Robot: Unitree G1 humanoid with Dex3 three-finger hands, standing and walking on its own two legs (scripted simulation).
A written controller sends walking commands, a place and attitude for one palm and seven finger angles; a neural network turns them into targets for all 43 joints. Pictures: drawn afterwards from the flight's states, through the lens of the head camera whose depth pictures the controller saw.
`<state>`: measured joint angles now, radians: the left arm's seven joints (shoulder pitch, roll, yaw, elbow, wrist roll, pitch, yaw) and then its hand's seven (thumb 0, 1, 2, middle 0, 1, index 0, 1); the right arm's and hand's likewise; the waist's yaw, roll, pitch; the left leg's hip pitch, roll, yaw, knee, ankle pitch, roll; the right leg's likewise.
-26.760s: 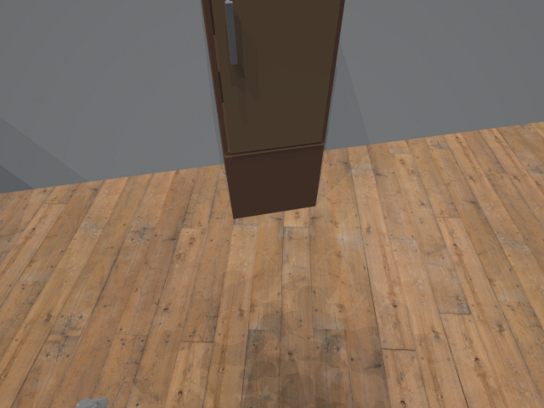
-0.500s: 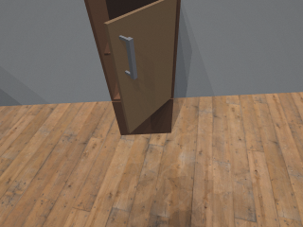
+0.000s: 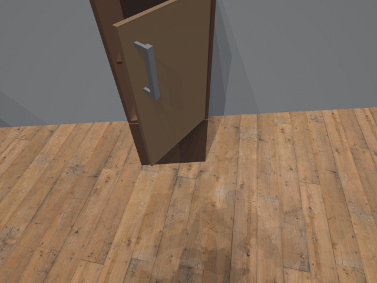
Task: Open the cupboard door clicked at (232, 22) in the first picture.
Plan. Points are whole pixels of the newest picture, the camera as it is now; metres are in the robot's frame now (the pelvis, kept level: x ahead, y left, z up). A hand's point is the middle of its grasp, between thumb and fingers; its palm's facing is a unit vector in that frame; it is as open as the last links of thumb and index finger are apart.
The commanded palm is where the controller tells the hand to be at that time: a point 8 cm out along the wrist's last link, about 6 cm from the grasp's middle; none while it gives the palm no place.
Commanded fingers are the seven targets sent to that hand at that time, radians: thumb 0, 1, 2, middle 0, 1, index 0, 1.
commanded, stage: look to check the result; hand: left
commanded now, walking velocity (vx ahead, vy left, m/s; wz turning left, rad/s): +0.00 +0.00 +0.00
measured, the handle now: (147, 71) +0.63 +0.15 +0.10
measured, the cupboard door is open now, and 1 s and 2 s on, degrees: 47 47 47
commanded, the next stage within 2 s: walk to a spot facing it in 0.36 s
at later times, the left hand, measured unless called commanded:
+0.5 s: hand out of the picture +0.09 +0.24 -0.15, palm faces -0.02 -0.94 -0.35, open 7.4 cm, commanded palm none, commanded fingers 0.00 0.90 0.90 -0.20 -0.30 -0.20 -0.30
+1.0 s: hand out of the picture +0.10 +0.17 -0.18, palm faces -0.19 -0.94 -0.29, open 7.4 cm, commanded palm none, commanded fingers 0.00 0.90 0.90 -0.20 -0.30 -0.20 -0.30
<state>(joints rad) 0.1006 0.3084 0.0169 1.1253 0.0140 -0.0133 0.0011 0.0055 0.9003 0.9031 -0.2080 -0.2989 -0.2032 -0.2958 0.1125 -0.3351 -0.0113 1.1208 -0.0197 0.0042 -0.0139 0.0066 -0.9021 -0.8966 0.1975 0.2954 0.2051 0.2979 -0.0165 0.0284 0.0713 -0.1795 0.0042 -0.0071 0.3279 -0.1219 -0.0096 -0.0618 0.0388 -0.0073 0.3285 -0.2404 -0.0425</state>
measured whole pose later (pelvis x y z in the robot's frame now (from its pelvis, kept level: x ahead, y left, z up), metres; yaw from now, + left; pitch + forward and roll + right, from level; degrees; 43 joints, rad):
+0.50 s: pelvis +0.03 -0.01 +0.00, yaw -1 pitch -1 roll +1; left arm 0.12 0.30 0.02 1.13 0.01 -0.02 0.01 0.01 0.90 0.90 -0.21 -0.30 -0.20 -0.30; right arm 0.10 -0.32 -0.01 1.12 -0.02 0.01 -0.02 0.01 -0.90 -0.90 0.20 0.30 0.21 0.30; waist -0.01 0.03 0.06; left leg -0.14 0.01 0.01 0.32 -0.16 -0.02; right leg -0.02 0.05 0.01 0.30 -0.26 -0.05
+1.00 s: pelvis +0.00 -0.02 -0.03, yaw -14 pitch +0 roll +2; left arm 0.20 0.21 0.07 0.95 0.03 0.04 -0.01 0.01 0.90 0.90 -0.21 -0.30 -0.20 -0.30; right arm 0.20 -0.22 -0.06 0.99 -0.02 0.06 -0.03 0.01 -0.90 -0.90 0.20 0.30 0.21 0.30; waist 0.01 0.03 0.12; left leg -0.36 0.10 0.10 0.84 -0.46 -0.04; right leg -0.31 0.03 0.02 0.69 -0.36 -0.05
